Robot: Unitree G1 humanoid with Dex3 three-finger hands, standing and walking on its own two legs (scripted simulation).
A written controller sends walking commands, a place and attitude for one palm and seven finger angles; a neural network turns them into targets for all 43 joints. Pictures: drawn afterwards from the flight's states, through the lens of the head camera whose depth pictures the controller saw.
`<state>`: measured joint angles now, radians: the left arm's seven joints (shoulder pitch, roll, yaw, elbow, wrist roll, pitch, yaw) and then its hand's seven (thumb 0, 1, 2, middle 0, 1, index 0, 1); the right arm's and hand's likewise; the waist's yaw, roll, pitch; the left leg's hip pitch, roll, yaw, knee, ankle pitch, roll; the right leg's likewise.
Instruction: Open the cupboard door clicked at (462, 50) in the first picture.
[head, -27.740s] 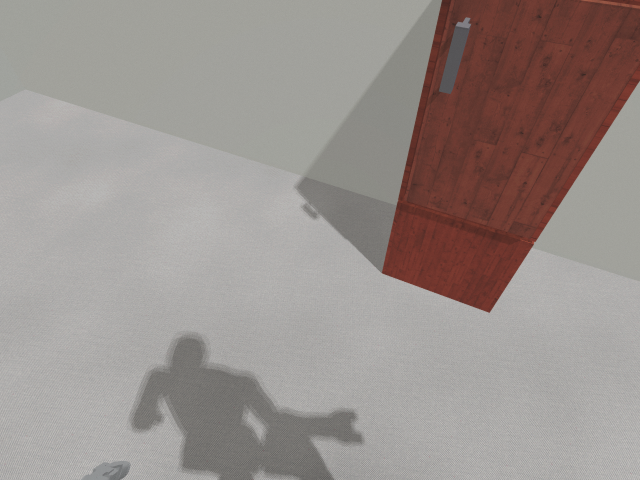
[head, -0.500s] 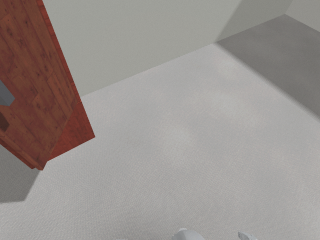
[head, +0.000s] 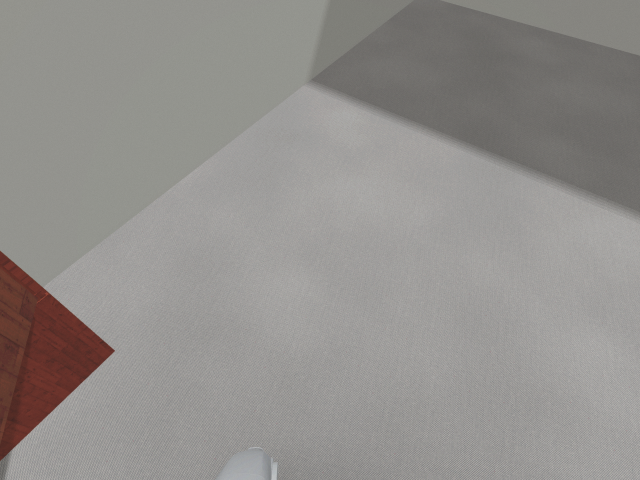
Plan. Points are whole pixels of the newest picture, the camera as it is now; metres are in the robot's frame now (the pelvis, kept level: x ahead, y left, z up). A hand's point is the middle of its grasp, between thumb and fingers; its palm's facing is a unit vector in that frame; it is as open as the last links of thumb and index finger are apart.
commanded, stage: walk to a spot facing it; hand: left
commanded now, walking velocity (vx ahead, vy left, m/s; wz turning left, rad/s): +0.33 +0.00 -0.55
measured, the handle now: out of the picture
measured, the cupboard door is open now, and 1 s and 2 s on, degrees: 47 47 47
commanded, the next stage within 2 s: turn to face it in 1.16 s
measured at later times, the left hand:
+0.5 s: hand (271, 316) +0.39 +0.12 -0.16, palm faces -0.37 -0.91 -0.17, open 7.4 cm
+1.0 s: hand (328, 297) +0.43 +0.02 -0.16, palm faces -0.30 -0.92 -0.23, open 7.3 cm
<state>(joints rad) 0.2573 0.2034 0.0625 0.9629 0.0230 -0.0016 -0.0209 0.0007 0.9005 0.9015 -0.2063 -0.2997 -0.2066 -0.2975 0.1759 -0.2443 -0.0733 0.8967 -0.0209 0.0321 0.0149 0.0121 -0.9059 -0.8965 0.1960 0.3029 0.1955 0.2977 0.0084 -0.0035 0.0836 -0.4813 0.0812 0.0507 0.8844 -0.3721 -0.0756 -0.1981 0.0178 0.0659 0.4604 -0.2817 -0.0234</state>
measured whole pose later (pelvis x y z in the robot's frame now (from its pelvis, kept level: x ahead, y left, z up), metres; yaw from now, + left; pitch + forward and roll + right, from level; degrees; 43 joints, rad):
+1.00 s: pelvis +0.40 -0.16 +0.00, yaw -25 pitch +1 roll +2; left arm 0.40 0.13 0.03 1.10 0.00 -0.09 0.02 -0.01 0.92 0.90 -0.20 -0.30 -0.20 -0.30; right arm 0.11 -0.18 -0.05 1.00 -0.01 0.01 0.01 0.01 -0.91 -0.90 0.19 0.30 0.19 0.30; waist 0.03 0.02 0.03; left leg -0.62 0.09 0.07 0.97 -0.17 -0.04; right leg 0.03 0.11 -0.05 0.25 -0.29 -0.14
